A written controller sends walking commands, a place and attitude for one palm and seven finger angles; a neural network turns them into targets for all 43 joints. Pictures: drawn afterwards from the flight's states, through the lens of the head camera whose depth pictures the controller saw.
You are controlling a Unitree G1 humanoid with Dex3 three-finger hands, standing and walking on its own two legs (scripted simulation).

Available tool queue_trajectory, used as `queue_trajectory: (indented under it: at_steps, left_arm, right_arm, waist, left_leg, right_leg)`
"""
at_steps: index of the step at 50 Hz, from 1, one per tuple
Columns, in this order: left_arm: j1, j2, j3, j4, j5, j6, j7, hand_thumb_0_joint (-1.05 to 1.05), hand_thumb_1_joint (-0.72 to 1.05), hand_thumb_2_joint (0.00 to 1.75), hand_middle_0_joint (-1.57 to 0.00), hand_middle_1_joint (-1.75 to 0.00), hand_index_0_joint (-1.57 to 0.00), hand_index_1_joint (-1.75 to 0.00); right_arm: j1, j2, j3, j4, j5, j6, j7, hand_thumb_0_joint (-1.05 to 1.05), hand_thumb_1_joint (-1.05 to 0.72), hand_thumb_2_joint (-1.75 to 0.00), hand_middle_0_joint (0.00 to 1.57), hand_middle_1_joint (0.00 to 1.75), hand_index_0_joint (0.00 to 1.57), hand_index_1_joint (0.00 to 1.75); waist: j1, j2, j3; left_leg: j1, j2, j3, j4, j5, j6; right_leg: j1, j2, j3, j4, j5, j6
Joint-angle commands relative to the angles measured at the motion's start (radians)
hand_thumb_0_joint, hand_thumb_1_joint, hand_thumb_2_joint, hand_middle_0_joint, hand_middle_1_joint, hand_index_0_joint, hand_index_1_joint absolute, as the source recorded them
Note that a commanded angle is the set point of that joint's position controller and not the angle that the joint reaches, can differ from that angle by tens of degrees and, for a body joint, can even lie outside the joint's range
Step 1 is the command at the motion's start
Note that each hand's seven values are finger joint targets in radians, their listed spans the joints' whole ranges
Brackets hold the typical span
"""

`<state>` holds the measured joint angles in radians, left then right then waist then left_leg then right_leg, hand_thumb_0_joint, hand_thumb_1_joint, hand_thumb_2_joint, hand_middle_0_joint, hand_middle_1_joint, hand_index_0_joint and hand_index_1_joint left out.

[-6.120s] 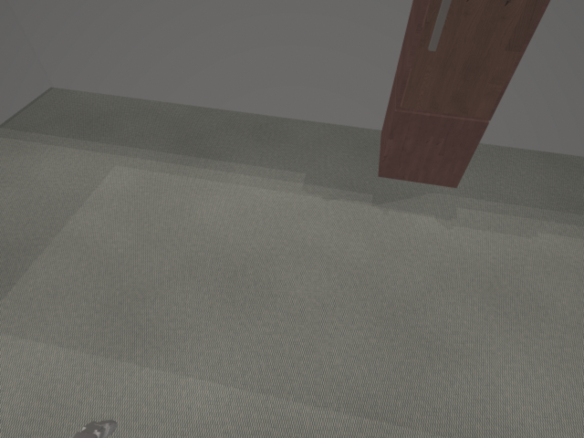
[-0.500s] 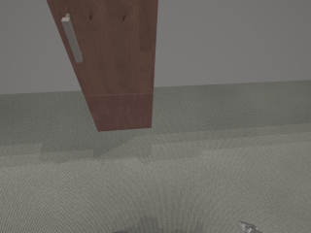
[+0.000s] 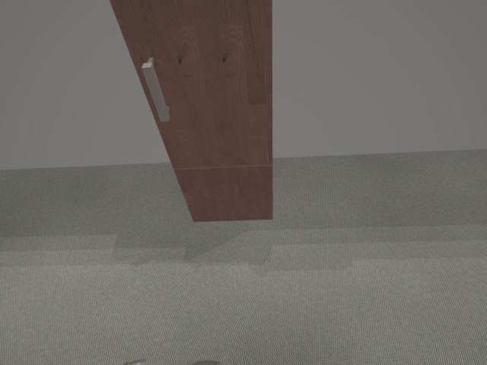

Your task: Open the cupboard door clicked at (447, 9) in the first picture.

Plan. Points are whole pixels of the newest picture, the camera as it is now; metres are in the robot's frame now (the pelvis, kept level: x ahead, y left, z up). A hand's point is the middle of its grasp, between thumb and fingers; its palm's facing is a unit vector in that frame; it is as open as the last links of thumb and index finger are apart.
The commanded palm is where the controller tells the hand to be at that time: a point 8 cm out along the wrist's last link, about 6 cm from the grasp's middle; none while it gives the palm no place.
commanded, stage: take the last steps up to it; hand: left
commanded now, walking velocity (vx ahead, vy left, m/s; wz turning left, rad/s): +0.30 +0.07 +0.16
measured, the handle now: (158, 90) +0.82 +0.29 +0.01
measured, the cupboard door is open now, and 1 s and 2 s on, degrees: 0 0 0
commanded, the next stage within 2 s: come to a stop and stand still in 0.88 s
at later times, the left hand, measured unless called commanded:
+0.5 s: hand out of the picture -0.04 +0.25 -0.17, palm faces +0.14 -0.97 -0.18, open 7.3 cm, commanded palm none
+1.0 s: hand (160, 275) +0.33 +0.23 -0.16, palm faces +0.05 -0.98 -0.21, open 7.3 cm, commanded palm none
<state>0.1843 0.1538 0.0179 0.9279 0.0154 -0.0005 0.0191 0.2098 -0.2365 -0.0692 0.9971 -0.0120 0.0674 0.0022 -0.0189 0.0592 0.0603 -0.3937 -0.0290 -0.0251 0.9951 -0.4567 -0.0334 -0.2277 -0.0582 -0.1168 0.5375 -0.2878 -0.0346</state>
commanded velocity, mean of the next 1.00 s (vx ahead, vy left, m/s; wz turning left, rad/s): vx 0.24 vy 0.01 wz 0.01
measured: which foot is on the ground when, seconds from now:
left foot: up 0.00-0.36, down 0.38-0.88, up 0.90-1.00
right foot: down 0.00-0.38, up 0.40-0.84, down 0.86-1.00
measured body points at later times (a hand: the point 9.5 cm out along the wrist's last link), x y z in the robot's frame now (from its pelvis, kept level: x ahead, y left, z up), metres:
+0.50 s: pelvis +0.05 +0.08 +0.00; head +0.06 +0.09 +0.45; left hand -0.04 +0.30 -0.16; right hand +0.12 -0.16 -0.14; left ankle +0.02 +0.17 -0.74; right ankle +0.03 -0.06 -0.68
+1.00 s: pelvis +0.23 +0.05 -0.01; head +0.26 +0.03 +0.44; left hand +0.33 +0.28 -0.15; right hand +0.17 -0.16 -0.17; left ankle +0.14 +0.18 -0.65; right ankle +0.30 -0.03 -0.74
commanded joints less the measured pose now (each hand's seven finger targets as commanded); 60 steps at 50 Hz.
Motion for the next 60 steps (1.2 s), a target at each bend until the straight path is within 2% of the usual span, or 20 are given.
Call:
queue_trajectory:
  at_steps: [1, 5, 11, 15, 17, 18, 19, 20, 23, 26, 31, 38, 41, 42, 43, 44, 47, 50, 56, 60]
  left_arm:
    - [0.064, 0.189, 0.057, -0.030, 0.005, -0.030, 0.012, 0.00, 0.90, 0.90, -0.20, -0.30, -0.20, -0.30]
    - [0.158, 0.182, 0.057, 0.023, 0.011, -0.045, 0.008, 0.00, 0.90, 0.90, -0.20, -0.30, -0.20, -0.30]
    - [0.233, 0.204, 0.059, 0.092, 0.020, -0.051, 0.000, 0.00, 0.90, 0.90, -0.20, -0.30, -0.20, -0.30]
    - [0.210, 0.207, 0.061, 0.124, 0.017, -0.042, -0.004, 0.00, 0.90, 0.90, -0.20, -0.30, -0.20, -0.30]
    - [0.181, 0.180, 0.056, 0.132, 0.009, -0.032, -0.008, 0.00, 0.90, 0.90, -0.20, -0.30, -0.20, -0.30]
    - [0.177, 0.128, 0.046, 0.122, 0.006, -0.027, -0.012, 0.00, 0.90, 0.90, -0.20, -0.30, -0.20, -0.30]
    - [0.152, 0.066, 0.033, 0.089, 0.005, -0.025, -0.019, 0.00, 0.90, 0.90, -0.20, -0.30, -0.20, -0.30]
    - [0.085, 0.075, 0.031, 0.049, 0.011, -0.029, -0.019, 0.00, 0.90, 0.90, -0.20, -0.30, -0.20, -0.30]
    - [0.086, 0.082, 0.042, 0.096, 0.016, -0.023, -0.031, 0.00, 0.90, 0.90, -0.20, -0.30, -0.20, -0.30]
    - [0.154, 0.061, 0.040, 0.130, 0.015, -0.016, -0.035, 0.00, 0.90, 0.90, -0.20, -0.30, -0.20, -0.30]
    - [0.064, 0.058, 0.044, 0.089, 0.010, -0.008, -0.034, 0.00, 0.90, 0.90, -0.20, -0.30, -0.20, -0.30]
    - [-0.108, 0.040, 0.039, 0.019, 0.004, -0.023, -0.037, 0.00, 0.90, 0.90, -0.20, -0.30, -0.20, -0.30]
    - [0.106, 0.080, 0.051, 0.081, 0.009, -0.044, -0.032, 0.00, 0.90, 0.90, -0.20, -0.30, -0.20, -0.30]
    - [0.242, 0.138, 0.067, 0.124, 0.013, -0.057, -0.025, 0.00, 0.90, 0.90, -0.20, -0.30, -0.20, -0.30]
    - [0.354, 0.245, 0.094, 0.148, 0.015, -0.068, -0.012, 0.00, 0.90, 0.90, -0.20, -0.30, -0.20, -0.30]
    - [0.358, 0.279, 0.097, 0.152, -0.008, -0.063, -0.009, 0.00, 0.90, 0.90, -0.20, -0.30, -0.20, -0.30]
    - [0.088, 0.157, 0.061, 0.080, -0.005, -0.055, 0.001, 0.00, 0.90, 0.90, -0.20, -0.30, -0.20, -0.30]
    - [0.002, 0.098, 0.040, 0.068, 0.004, -0.059, 0.006, 0.00, 0.90, 0.90, -0.20, -0.30, -0.20, -0.30]
    - [0.030, 0.142, 0.046, 0.071, 0.007, -0.027, 0.015, 0.00, 0.90, 0.90, -0.20, -0.30, -0.20, -0.30]
    - [0.040, 0.169, 0.063, 0.062, 0.005, 0.003, 0.024, 0.00, 0.90, 0.90, -0.20, -0.30, -0.20, -0.30]
  right_arm:
    - [0.020, -0.059, -0.018, -0.043, -0.016, -0.021, 0.016, 0.00, -0.90, -0.90, 0.20, 0.30, 0.20, 0.30]
    - [-0.041, -0.051, -0.016, -0.052, -0.021, -0.032, 0.028, 0.00, -0.90, -0.90, 0.20, 0.30, 0.20, 0.30]
    - [-0.085, -0.018, 0.001, -0.062, -0.012, -0.053, 0.037, 0.00, -0.90, -0.90, 0.20, 0.30, 0.20, 0.30]
    - [-0.005, 0.002, 0.011, -0.039, -0.008, -0.070, 0.033, 0.00, -0.90, -0.90, 0.20, 0.30, 0.20, 0.30]
    - [0.122, -0.024, 0.008, 0.013, -0.006, -0.085, 0.018, 0.00, -0.90, -0.90, 0.20, 0.30, 0.20, 0.30]
    - [0.210, -0.085, -0.006, 0.039, -0.010, -0.093, 0.005, 0.00, -0.90, -0.90, 0.20, 0.30, 0.20, 0.30]
    - [0.296, -0.179, -0.026, 0.054, -0.014, -0.093, -0.003, 0.00, -0.90, -0.90, 0.20, 0.30, 0.20, 0.30]
    - [0.320, -0.193, -0.026, 0.058, -0.018, -0.093, -0.011, 0.00, -0.90, -0.90, 0.20, 0.30, 0.20, 0.30]
    - [0.171, -0.070, 0.012, 0.038, -0.010, -0.109, -0.023, 0.00, -0.90, -0.90, 0.20, 0.30, 0.20, 0.30]
    - [0.166, -0.036, 0.019, 0.047, -0.003, -0.135, -0.030, 0.00, -0.90, -0.90, 0.20, 0.30, 0.20, 0.30]
    - [0.232, -0.023, 0.018, 0.085, 0.000, -0.150, -0.037, 0.00, -0.90, -0.90, 0.20, 0.30, 0.20, 0.30]
    - [0.302, -0.026, 0.013, 0.135, -0.018, -0.138, -0.039, 0.00, -0.90, -0.90, 0.20, 0.30, 0.20, 0.30]
    - [0.277, -0.046, 0.012, 0.139, -0.008, -0.133, -0.037, 0.00, -0.90, -0.90, 0.20, 0.30, 0.20, 0.30]
    - [0.269, -0.031, 0.013, 0.133, 0.002, -0.138, -0.030, 0.00, -0.90, -0.90, 0.20, 0.30, 0.20, 0.30]
    - [0.325, 0.028, 0.017, 0.111, 0.015, -0.144, -0.025, 0.00, -0.90, -0.90, 0.20, 0.30, 0.20, 0.30]
    - [0.309, 0.009, 0.017, 0.091, 0.020, -0.132, -0.029, 0.00, -0.90, -0.90, 0.20, 0.30, 0.20, 0.30]
    - [0.186, 0.045, 0.013, 0.074, -0.004, -0.106, -0.018, 0.00, -0.90, -0.90, 0.20, 0.30, 0.20, 0.30]
    - [0.268, 0.081, 0.022, 0.102, -0.011, -0.075, -0.014, 0.00, -0.90, -0.90, 0.20, 0.30, 0.20, 0.30]
    - [0.159, 0.069, 0.034, 0.062, 0.006, -0.054, -0.022, 0.00, -0.90, -0.90, 0.20, 0.30, 0.20, 0.30]
    - [0.107, 0.020, 0.013, 0.026, 0.001, -0.047, -0.025, 0.00, -0.90, -0.90, 0.20, 0.30, 0.20, 0.30]
  waist:
    - [0.031, -0.212, -0.034]
    - [0.067, -0.223, 0.021]
    - [0.090, -0.227, 0.015]
    - [0.050, -0.236, 0.003]
    - [-0.013, -0.133, -0.018]
    - [-0.054, 0.054, -0.029]
    - [-0.083, 0.266, -0.014]
    - [-0.093, 0.185, 0.033]
    - [-0.019, 0.081, 0.118]
    - [0.022, 0.040, 0.066]
    - [0.022, 0.008, 0.079]
    - [-0.023, 0.055, 0.108]
    - [0.082, 0.014, -0.018]
    - [0.139, -0.047, -0.110]
    - [0.150, -0.285, -0.252]
    - [0.133, -0.296, -0.285]
    - [0.049, -0.106, -0.042]
    - [-0.031, -0.156, -0.033]
    - [0.012, -0.159, -0.067]
    - [0.009, -0.198, -0.056]
  left_leg:
    - [-0.127, 0.070, -0.003, 0.138, 0.102, -0.018]
    - [-0.170, 0.108, 0.031, 0.038, 0.127, -0.021]
    - [-0.088, 0.107, 0.094, -0.223, 0.087, -0.002]
    - [0.127, 0.075, 0.157, -0.430, 0.113, 0.018]
    - [0.378, 0.063, 0.183, -0.574, 0.159, 0.016]
    - [0.482, 0.188, 0.011, -0.654, 0.016, 0.052]
    - [0.488, 0.392, -0.276, -0.811, -0.183, 0.127]
    - [0.430, 0.457, -0.380, -0.868, -0.222, 0.192]
    - [0.263, 0.360, -0.190, -0.881, -0.042, 0.169]
    - [0.294, 0.303, -0.053, -0.862, 0.248, 0.169]
    - [0.374, 0.319, -0.008, -0.845, 0.485, 0.208]
    - [0.386, 0.311, 0.053, -0.739, 0.703, 0.184]
    - [0.338, 0.261, 0.106, -0.467, 0.903, 0.134]
    - [0.188, 0.216, 0.131, -0.265, 0.773, 0.098]
    - [-0.053, 0.069, 0.181, 0.067, 0.209, 0.050]
    - [-0.085, 0.040, 0.083, 0.292, -0.134, 0.054]
    - [-0.125, 0.153, 0.004, 0.290, 0.059, 0.055]
    - [0.000, 0.156, 0.045, 0.089, 0.110, 0.021]
    - [0.045, 0.100, 0.079, -0.240, 0.139, -0.014]
    - [0.132, 0.087, 0.087, -0.436, 0.272, -0.011]
  right_leg:
    - [0.088, -0.247, 0.211, -0.306, 0.046, -0.067]
    - [0.102, -0.273, 0.243, -0.379, -0.163, -0.070]
    - [0.115, -0.284, 0.211, -0.394, -0.175, -0.091]
    - [0.000, -0.242, 0.141, -0.340, -0.205, -0.067]
    - [-0.152, -0.176, 0.067, -0.228, -0.256, -0.021]
    - [-0.278, -0.105, 0.007, -0.036, -0.262, 0.018]
    - [-0.414, -0.007, -0.082, 0.249, -0.279, 0.053]
    - [-0.481, -0.016, 0.001, 0.393, -0.282, 0.036]
    - [-0.443, -0.081, 0.076, 0.568, -0.073, 0.031]
    - [-0.402, -0.078, 0.067, 0.566, 0.036, 0.056]
    - [-0.468, -0.087, 0.070, 0.471, 0.084, 0.072]
    - [-0.320, -0.024, 0.004, 0.152, 0.059, 0.017]
    - [0.025, 0.052, -0.049, -0.002, 0.141, -0.013]
    - [0.269, -0.022, 0.044, -0.013, 0.233, -0.047]
    - [0.506, -0.312, 0.424, -0.077, 0.447, -0.163]
    - [0.438, -0.423, 0.556, -0.186, 0.489, -0.237]
    - [0.043, -0.307, 0.342, -0.290, 0.150, -0.172]
    - [-0.124, -0.229, 0.142, -0.325, 0.238, -0.120]
    - [-0.010, -0.204, 0.105, -0.202, 0.564, -0.132]
    - [0.002, -0.203, 0.115, -0.084, 0.569, -0.106]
